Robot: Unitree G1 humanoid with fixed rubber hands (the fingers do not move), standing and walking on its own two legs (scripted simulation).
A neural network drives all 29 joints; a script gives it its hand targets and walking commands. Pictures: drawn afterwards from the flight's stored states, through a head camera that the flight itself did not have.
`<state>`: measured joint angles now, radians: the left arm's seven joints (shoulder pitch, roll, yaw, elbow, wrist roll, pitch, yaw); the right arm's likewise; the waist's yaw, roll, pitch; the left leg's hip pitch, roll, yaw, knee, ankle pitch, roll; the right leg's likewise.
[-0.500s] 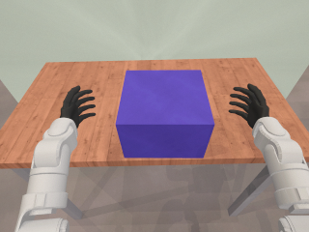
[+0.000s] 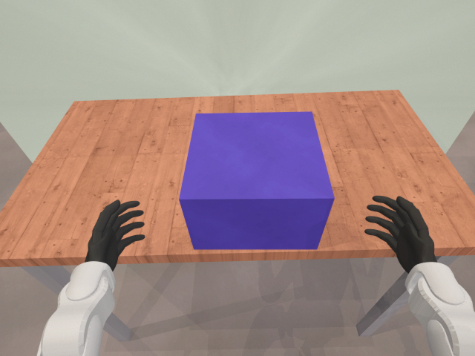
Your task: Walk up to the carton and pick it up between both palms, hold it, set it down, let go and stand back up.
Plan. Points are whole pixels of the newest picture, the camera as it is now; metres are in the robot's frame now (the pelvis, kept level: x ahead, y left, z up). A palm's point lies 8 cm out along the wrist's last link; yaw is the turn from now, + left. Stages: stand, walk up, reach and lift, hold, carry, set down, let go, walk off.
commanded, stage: set down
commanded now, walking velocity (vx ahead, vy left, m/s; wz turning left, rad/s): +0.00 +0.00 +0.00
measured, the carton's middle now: (254, 179) +0.44 +0.00 +0.05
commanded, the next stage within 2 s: let go in 1.28 s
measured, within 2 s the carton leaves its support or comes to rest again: neither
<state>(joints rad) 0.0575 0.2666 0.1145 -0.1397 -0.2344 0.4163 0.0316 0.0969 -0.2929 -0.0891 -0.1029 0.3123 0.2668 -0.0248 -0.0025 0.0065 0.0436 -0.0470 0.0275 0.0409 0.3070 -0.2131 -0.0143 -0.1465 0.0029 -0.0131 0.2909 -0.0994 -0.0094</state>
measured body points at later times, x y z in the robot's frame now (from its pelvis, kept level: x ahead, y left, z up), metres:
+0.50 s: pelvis +0.01 +0.01 +0.00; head +0.03 +0.01 +0.45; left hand +0.22 +0.24 +0.03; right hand +0.23 -0.23 +0.03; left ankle -0.03 +0.12 -0.75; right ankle +0.04 -0.12 -0.75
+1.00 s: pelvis +0.01 +0.01 +0.00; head +0.04 +0.02 +0.45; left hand +0.19 +0.24 -0.06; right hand +0.20 -0.21 -0.05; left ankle -0.03 +0.12 -0.75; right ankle +0.04 -0.12 -0.75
